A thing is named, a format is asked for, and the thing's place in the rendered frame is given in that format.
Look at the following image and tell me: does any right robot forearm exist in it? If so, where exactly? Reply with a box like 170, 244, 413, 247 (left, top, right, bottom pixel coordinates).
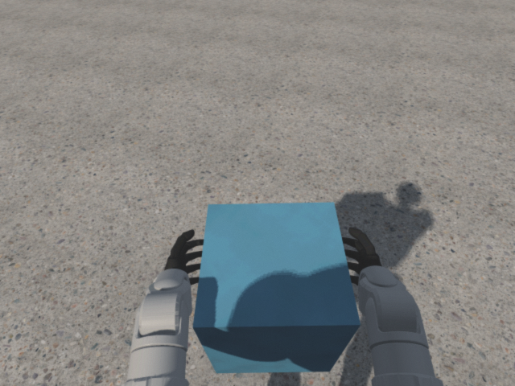
358, 265, 443, 386

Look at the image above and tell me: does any robot left hand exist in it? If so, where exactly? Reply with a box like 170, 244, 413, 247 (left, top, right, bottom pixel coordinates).
164, 229, 204, 285

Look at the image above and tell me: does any left robot forearm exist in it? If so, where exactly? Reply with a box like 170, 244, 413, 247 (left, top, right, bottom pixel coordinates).
121, 269, 192, 386

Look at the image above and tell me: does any robot right hand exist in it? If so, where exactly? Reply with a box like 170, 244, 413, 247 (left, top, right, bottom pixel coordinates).
342, 228, 382, 285

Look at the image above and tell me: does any carton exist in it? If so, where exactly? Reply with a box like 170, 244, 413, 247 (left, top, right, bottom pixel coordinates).
193, 203, 361, 373

